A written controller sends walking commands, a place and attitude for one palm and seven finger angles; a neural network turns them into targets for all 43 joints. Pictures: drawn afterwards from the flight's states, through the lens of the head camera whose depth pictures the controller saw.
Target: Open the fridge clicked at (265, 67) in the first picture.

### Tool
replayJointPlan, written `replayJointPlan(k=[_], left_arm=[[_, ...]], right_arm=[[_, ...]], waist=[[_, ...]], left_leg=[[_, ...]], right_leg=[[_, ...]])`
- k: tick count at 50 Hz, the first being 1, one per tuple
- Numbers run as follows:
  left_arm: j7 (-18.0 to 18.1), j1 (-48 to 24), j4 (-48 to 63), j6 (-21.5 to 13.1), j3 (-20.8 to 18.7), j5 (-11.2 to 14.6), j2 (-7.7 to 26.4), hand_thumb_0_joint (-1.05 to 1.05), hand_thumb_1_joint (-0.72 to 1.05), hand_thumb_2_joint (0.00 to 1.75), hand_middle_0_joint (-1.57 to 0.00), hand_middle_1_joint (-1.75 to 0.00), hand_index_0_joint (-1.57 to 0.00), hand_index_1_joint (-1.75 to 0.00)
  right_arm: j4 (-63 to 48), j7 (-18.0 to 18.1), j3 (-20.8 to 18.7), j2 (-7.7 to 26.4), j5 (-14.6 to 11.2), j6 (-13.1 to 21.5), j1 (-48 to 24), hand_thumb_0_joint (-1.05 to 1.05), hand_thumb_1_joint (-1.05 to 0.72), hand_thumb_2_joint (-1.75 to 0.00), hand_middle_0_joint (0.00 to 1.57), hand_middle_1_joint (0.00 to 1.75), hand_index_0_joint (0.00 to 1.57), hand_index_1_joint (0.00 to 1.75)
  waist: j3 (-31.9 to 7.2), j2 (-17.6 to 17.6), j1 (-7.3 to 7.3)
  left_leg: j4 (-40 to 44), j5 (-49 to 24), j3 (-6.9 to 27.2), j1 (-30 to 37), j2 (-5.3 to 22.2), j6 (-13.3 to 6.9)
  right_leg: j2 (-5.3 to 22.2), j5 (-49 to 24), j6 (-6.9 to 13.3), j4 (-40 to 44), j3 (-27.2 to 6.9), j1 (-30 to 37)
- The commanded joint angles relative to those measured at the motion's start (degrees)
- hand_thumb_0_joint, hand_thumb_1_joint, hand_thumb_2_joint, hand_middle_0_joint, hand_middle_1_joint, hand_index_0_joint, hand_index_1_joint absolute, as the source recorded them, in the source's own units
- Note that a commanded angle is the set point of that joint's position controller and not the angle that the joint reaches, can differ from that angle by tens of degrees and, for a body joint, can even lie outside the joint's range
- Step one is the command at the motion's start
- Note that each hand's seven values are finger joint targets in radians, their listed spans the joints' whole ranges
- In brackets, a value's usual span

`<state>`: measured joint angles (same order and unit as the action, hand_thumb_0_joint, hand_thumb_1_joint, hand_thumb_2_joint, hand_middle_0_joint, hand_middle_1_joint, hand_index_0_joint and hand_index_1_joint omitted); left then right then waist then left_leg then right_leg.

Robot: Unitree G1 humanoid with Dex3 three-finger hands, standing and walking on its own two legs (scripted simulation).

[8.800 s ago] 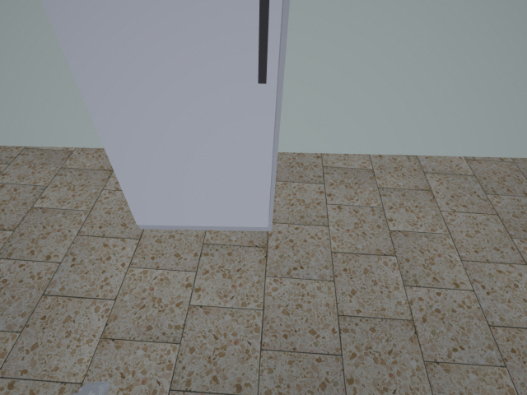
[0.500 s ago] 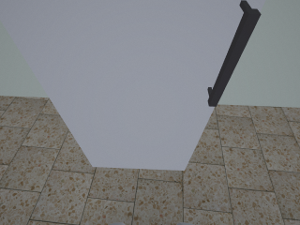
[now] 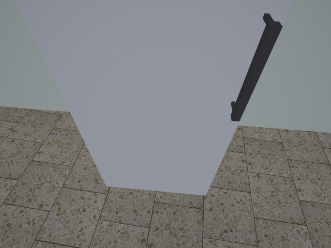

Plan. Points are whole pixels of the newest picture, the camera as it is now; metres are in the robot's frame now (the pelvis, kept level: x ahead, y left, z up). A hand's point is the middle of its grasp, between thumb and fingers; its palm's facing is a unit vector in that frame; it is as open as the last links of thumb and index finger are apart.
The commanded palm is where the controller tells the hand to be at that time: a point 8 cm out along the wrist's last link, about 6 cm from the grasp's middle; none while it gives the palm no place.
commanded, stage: come to a stop and stand still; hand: right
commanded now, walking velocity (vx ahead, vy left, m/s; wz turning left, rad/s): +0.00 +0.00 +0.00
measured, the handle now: (248, 75) +0.49 -0.16 +0.18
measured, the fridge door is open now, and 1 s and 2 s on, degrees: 0 0 0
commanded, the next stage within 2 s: look again from close up in 0.44 s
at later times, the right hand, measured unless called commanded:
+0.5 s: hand out of the picture -0.03 -0.12 -0.17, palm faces +0.06 +0.99 -0.15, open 7.4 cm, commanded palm none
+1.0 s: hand out of the picture +0.01 -0.19 -0.17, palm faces +0.00 +0.98 -0.21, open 7.4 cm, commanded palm none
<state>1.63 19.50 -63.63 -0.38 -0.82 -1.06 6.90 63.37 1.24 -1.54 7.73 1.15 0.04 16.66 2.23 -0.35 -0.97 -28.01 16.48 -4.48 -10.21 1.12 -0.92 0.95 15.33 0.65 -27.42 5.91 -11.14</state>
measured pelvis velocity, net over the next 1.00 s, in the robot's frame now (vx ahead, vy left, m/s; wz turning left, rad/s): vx -0.01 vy -0.02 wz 0.02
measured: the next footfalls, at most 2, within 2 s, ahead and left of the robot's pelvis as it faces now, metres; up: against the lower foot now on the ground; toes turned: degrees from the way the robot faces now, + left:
none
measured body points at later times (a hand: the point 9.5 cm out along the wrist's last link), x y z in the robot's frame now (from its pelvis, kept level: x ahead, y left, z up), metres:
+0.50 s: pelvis +0.00 +0.02 +0.00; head +0.01 +0.02 +0.45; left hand -0.01 +0.23 -0.16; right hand -0.03 -0.18 -0.16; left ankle -0.02 +0.10 -0.74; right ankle -0.01 -0.11 -0.73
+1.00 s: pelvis -0.01 -0.02 +0.00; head +0.00 +0.00 +0.45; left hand -0.03 +0.19 -0.17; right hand +0.01 -0.24 -0.15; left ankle -0.02 +0.10 -0.74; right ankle -0.01 -0.11 -0.74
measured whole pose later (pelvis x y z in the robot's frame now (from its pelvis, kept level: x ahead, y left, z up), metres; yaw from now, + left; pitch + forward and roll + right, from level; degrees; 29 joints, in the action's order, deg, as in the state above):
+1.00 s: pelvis -0.01 -0.02 +0.00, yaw +1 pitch -1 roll +0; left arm 1.3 19.0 -62.9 -1.3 1.0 -1.1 8.0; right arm 61.5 2.0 0.4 8.4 0.7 0.8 16.5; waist 1.6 1.1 -0.4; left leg -28.2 15.9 -2.8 -11.2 1.7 -0.1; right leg -1.0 14.3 2.4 -26.3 5.2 -11.0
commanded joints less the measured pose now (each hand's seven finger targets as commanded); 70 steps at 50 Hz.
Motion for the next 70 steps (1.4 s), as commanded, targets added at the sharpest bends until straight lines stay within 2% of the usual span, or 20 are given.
replayJointPlan(k=[1, 5, 7, 13, 21, 22, 23, 24, 25, 27, 29, 31, 35, 39, 44, 50, 67, 68, 69, 70], left_arm=[[0.2, 1.5, 1.4, -0.9, 0.1, 0.1, 3.0, 0.0, 0.9, 0.9, -0.2, -0.3, -0.2, -0.3], [0.5, 3.4, -1.6, -0.6, 0.4, 0.2, 2.3, 0.0, 0.9, 0.9, -0.2, -0.3, -0.2, -0.3], [0.7, 3.6, -2.3, -0.6, 0.6, 0.3, 2.3, 0.0, 0.9, 0.9, -0.2, -0.3, -0.2, -0.3], [1.0, 3.3, -2.3, -0.6, 0.4, 0.4, 2.4, 0.0, 0.9, 0.9, -0.2, -0.3, -0.2, -0.3], [1.1, 2.3, -2.0, -0.5, 0.4, 0.4, 2.4, 0.0, 0.9, 0.9, -0.2, -0.3, -0.2, -0.3], [0.4, -5.8, 2.5, -1.5, 0.0, 1.0, 5.8, 0.0, 0.9, 0.9, -0.2, -0.3, -0.2, -0.3], [0.1, -2.2, 4.7, -0.5, 0.1, 0.7, 2.3, 0.0, 0.9, 0.9, -0.2, -0.3, -0.2, -0.3], [0.0, -1.1, 4.2, -0.3, -0.3, 0.6, 2.3, 0.0, 0.9, 0.9, -0.2, -0.3, -0.2, -0.3], [-0.2, 0.4, 3.8, -0.5, 0.0, 0.5, 1.3, 0.0, 0.9, 0.9, -0.2, -0.3, -0.2, -0.3], [-0.3, 3.5, 3.4, -0.8, -0.1, 0.4, 3.2, 0.0, 0.9, 0.9, -0.2, -0.3, -0.2, -0.3], [-0.1, 3.5, 3.7, -1.2, -0.1, 0.1, 5.0, 0.0, 0.9, 0.9, -0.2, -0.3, -0.2, -0.3], [-0.1, 1.7, 4.1, -1.5, 0.4, 0.1, 5.1, 0.0, 0.9, 0.9, -0.2, -0.3, -0.2, -0.3], [0.0, 1.3, 4.8, -1.6, 0.6, 0.1, 6.2, 0.0, 0.9, 0.9, -0.2, -0.3, -0.2, -0.3], [0.0, 1.5, 4.5, -1.5, 0.7, 0.0, 7.2, 0.0, 0.9, 0.9, -0.2, -0.3, -0.2, -0.3], [-0.1, 1.4, 3.9, -1.7, 0.8, 0.0, 7.4, 0.0, 0.9, 0.9, -0.2, -0.3, -0.2, -0.3], [0.1, 1.7, 2.7, -2.1, 0.8, 0.2, 7.0, 0.0, 0.9, 0.9, -0.2, -0.3, -0.2, -0.3], [0.3, -0.5, 1.1, -1.8, 0.7, 0.5, 7.1, 0.0, 0.9, 0.9, -0.2, -0.3, -0.2, -0.3], [-0.1, -5.1, 4.8, -2.0, 0.5, 1.0, 8.9, 0.0, 0.9, 0.9, -0.2, -0.3, -0.2, -0.3], [2.0, -3.3, 25.4, -10.1, -1.1, 3.6, 18.5, 0.0, 0.9, 0.9, -0.2, -0.3, -0.2, -0.3], [4.2, -9.1, 22.4, -14.4, 1.7, 3.6, 12.1, 0.0, 0.9, 0.9, -0.2, -0.3, -0.2, -0.3]], right_arm=[[0.0, 0.6, -0.1, 5.5, -0.6, 1.9, 5.0, 0.0, -0.9, -0.9, 0.2, 0.3, 0.2, 0.3], [0.2, 0.8, 0.7, 3.5, -0.7, 1.4, 4.1, 0.0, -0.9, -0.9, 0.2, 0.3, 0.2, 0.3], [0.7, 0.9, 0.8, 3.4, -0.8, 1.3, 4.8, 0.0, -0.9, -0.9, 0.2, 0.3, 0.2, 0.3], [1.3, 1.0, 0.8, 3.4, -0.8, 1.5, 5.6, 0.0, -0.9, -0.9, 0.2, 0.3, 0.2, 0.3], [1.5, 1.2, 1.0, 2.5, -0.5, 1.5, 6.2, 0.0, -0.9, -0.9, 0.2, 0.3, 0.2, 0.3], [3.1, 3.6, 0.7, 5.5, 0.2, 3.2, 11.0, 0.0, -0.9, -0.9, 0.2, 0.3, 0.2, 0.3], [0.2, 3.1, 0.3, 7.8, 0.1, 3.7, 9.6, 0.0, -0.9, -0.9, 0.2, 0.3, 0.2, 0.3], [-0.8, 2.5, 0.7, 6.7, 0.1, 3.6, 7.1, 0.0, -0.9, -0.9, 0.2, 0.3, 0.2, 0.3], [-0.9, 2.3, 0.5, 6.6, 0.3, 3.9, 5.4, 0.0, -0.9, -0.9, 0.2, 0.3, 0.2, 0.3], [-2.0, 2.1, 0.7, 5.4, -0.2, 3.8, 4.1, 0.0, -0.9, -0.9, 0.2, 0.3, 0.2, 0.3], [-2.6, 1.9, 0.9, 3.8, -0.4, 3.1, 3.6, 0.0, -0.9, -0.9, 0.2, 0.3, 0.2, 0.3], [-2.6, 1.6, 1.1, 4.1, -0.3, 2.3, 3.6, 0.0, -0.9, -0.9, 0.2, 0.3, 0.2, 0.3], [-2.6, 1.2, 1.3, 4.4, -0.2, 1.7, 4.4, 0.0, -0.9, -0.9, 0.2, 0.3, 0.2, 0.3], [-3.0, 1.0, 1.3, 5.0, -0.3, 1.2, 3.9, 0.0, -0.9, -0.9, 0.2, 0.3, 0.2, 0.3], [-3.5, 0.9, 1.2, 5.7, -0.4, 1.2, 3.6, 0.0, -0.9, -0.9, 0.2, 0.3, 0.2, 0.3], [-3.3, 1.0, 1.1, 6.3, -0.4, 1.5, 3.3, 0.0, -0.9, -0.9, 0.2, 0.3, 0.2, 0.3], [-1.4, 1.1, 1.3, 6.4, -0.3, 1.4, 3.5, 0.0, -0.9, -0.9, 0.2, 0.3, 0.2, 0.3], [0.5, 3.3, 1.3, 6.8, 0.4, 2.3, 7.4, 0.0, -0.9, -0.9, 0.2, 0.3, 0.2, 0.3], [-91.5, 3.1, -3.5, 18.4, -11.8, 13.9, -34.5, 0.0, -0.88, -0.89, 0.2, 0.32, 0.2, 0.32], [-88.1, 6.1, -7.5, 21.9, -8.5, 12.0, -26.2, 0.0, -0.85, -0.88, 0.2, 0.33, 0.2, 0.33]], waist=[[-0.9, -9.9, 1.14], [4.6, -0.7, 0.89], [4.5, 1.1, 1.15], [1.9, 0.7, 1.06], [3.7, -0.5, 1.06], [4.5, -0.1, 3.68], [0.8, -1.1, 0.4], [1.1, 1.6, -0.42], [-1.5, 0.6, -0.97], [-3.5, -2.4, -1.89], [-0.4, -0.9, -1.17], [3.0, 4.5, 0.15], [5.6, 0.4, 1.17], [5.8, 0.0, 1.3], [3.9, 0.3, 1.57], [0.7, -0.4, 1.42], [2.2, 0.1, 1.2], [1.4, -2.5, 2.63], [-28.3, 9.9, -4.39], [-22.7, 15.4, -0.78]], left_leg=[[8.5, -21.1, 8.6, 4.1, 10.5, -3.0], [9.1, -14.1, 5.1, -1.7, 6.5, -1.0], [9.3, -12.9, 5.0, -0.6, 6.0, -0.6], [9.8, -15.1, 5.2, 0.9, 6.0, -0.4], [10.6, -14.4, 5.4, -0.7, 5.8, -0.3], [8.7, -47.7, 12.2, -1.6, 9.8, 3.0], [8.4, -43.9, 13.7, 1.9, 12.6, 0.8], [9.2, -33.5, 12.0, -0.3, 11.8, -2.7], [8.8, -31.1, 10.8, -0.1, 11.5, -4.8], [7.1, -14.4, 9.2, -2.6, 7.8, -4.4], [6.3, -5.9, 8.2, -4.7, 5.0, -3.1], [4.9, -2.6, 7.4, -4.3, 3.6, -2.5], [5.1, -0.2, 6.8, -3.5, 3.0, -2.0], [4.8, 1.2, 6.6, -3.5, 3.1, -1.8], [4.5, -0.9, 6.4, -2.3, 3.6, -1.6], [4.3, -6.0, 6.6, -0.8, 4.3, -1.4], [5.7, -8.5, 7.2, -1.5, 5.0, -1.2], [5.3, -29.2, 9.2, -2.0, 7.5, -0.3], [-0.6, -24.4, 4.0, 2.0, 1.6, -1.0], [-2.8, -12.3, 4.2, -1.1, 0.1, -0.9]], right_leg=[[3.4, -2.3, -1.3, 1.6, -1.7, -3.1], [5.9, -10.2, -0.8, 5.0, -3.9, 0.5], [6.2, -10.4, -0.7, 5.9, -4.3, 0.2], [6.5, -10.4, -1.1, 6.0, -4.1, 2.0], [6.6, -9.8, -1.1, 6.5, -4.3, 2.2], [4.8, -7.9, -2.0, -8.7, -1.5, -3.9], [2.7, 6.5, -0.4, -10.1, -4.5, -6.4], [3.1, 6.9, -0.2, -9.1, -4.3, -5.4], [3.0, 4.6, -0.7, -6.7, -3.5, -3.3], [3.2, -1.4, -0.2, -1.9, -5.3, 1.2], [5.3, -4.0, 0.8, 1.1, -7.0, -0.6], [5.5, -4.3, 1.4, 4.3, -8.6, -3.8], [5.5, -0.8, 2.1, 7.3, -9.6, -6.6], [5.4, 3.1, 2.3, 9.7, -10.3, -6.8], [5.4, 1.5, 2.4, 10.0, -9.9, -5.6], [5.2, -7.1, 2.3, 7.6, -8.5, -1.9], [5.1, -9.5, 1.8, 7.2, -7.6, 0.2], [6.3, -19.2, 0.3, -4.2, -6.5, -2.0], [-0.1, -23.3, 0.6, 1.9, -7.3, 14.3], [2.1, -24.3, -0.2, 2.9, -5.0, 16.5]])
